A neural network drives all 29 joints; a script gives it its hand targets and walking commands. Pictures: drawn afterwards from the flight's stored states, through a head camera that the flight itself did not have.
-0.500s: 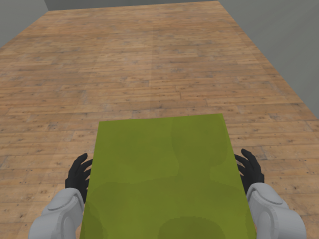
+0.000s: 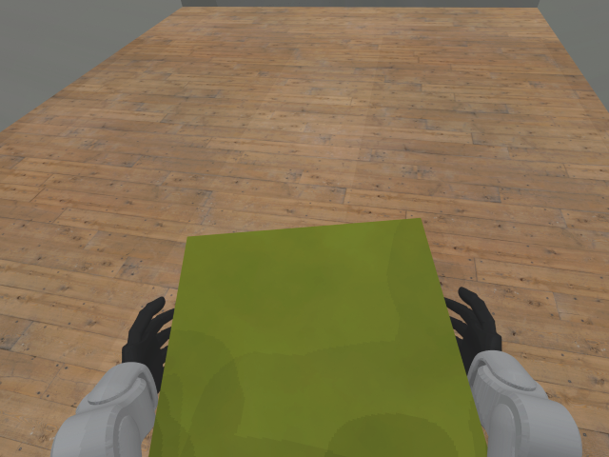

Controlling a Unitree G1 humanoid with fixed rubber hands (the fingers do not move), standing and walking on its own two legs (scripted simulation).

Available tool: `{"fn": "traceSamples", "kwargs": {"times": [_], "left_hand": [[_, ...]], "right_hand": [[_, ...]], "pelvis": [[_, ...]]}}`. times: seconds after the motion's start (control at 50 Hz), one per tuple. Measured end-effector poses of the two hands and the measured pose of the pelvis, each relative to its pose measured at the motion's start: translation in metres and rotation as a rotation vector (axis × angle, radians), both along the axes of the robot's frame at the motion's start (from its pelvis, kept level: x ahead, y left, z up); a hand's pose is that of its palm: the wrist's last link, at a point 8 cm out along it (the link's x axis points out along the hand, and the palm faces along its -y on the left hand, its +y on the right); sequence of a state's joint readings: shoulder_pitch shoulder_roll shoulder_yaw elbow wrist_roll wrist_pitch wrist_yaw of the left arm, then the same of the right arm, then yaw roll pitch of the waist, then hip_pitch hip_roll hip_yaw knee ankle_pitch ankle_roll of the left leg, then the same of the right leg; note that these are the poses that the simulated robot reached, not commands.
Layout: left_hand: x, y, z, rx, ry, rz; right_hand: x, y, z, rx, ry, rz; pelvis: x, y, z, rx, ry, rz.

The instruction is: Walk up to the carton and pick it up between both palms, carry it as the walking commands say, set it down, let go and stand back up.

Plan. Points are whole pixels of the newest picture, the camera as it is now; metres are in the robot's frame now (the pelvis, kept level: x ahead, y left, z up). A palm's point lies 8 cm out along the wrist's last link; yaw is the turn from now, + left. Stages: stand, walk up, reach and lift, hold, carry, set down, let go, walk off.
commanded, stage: carry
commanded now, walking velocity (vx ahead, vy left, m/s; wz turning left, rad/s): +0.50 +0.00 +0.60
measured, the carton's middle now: (315, 367) +0.26 +0.00 +0.00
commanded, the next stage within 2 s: none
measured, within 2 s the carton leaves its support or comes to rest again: neither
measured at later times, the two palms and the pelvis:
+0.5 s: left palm (184, 190) +0.54 +0.23 +0.08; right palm (378, 148) +0.67 -0.12 +0.07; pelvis +0.39 -0.01 +0.00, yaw +17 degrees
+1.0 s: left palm (170, 113) +0.84 +0.34 +0.07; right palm (304, 71) +1.05 +0.03 +0.06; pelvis +0.75 +0.07 -0.01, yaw +33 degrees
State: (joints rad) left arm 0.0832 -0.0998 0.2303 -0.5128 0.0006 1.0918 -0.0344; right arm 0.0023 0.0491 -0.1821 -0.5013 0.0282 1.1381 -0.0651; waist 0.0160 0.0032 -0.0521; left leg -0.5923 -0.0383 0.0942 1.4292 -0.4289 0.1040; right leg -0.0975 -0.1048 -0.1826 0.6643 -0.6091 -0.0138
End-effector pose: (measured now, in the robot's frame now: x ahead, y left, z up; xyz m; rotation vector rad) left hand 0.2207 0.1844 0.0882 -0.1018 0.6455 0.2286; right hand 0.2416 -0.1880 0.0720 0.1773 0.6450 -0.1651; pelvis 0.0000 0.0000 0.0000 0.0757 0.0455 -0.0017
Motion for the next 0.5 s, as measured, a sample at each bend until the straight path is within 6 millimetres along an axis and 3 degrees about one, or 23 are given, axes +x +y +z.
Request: {"fn": "traceSamples", "kwargs": {"times": [0.1, 0.22, 0.38, 0.5], "left_hand": [[0.077, 0.009, 0.008, 0.04, -0.037, 0.049], [0.178, 0.024, -0.033, 0.021, -0.015, 0.082], [0.271, 0.024, -0.026, 0.024, 0.066, 0.136], [0.324, 0.043, -0.012, -0.031, 0.03, 0.293]], "right_hand": [[0.098, 0.011, -0.003, 0.019, -0.041, 0.063], [0.212, 0.028, -0.035, 0.009, -0.021, 0.09], [0.323, 0.031, -0.035, 0.03, 0.064, 0.132], [0.428, 0.064, -0.006, -0.014, 0.029, 0.279]], "pelvis": [[0.086, 0.002, -0.008, 0.022, -0.008, 0.017], [0.196, 0.007, -0.041, 0.052, -0.019, 0.113], [0.295, -0.007, -0.018, 0.006, 0.045, 0.189], [0.388, -0.011, -0.001, 0.005, 0.002, 0.289]]}}
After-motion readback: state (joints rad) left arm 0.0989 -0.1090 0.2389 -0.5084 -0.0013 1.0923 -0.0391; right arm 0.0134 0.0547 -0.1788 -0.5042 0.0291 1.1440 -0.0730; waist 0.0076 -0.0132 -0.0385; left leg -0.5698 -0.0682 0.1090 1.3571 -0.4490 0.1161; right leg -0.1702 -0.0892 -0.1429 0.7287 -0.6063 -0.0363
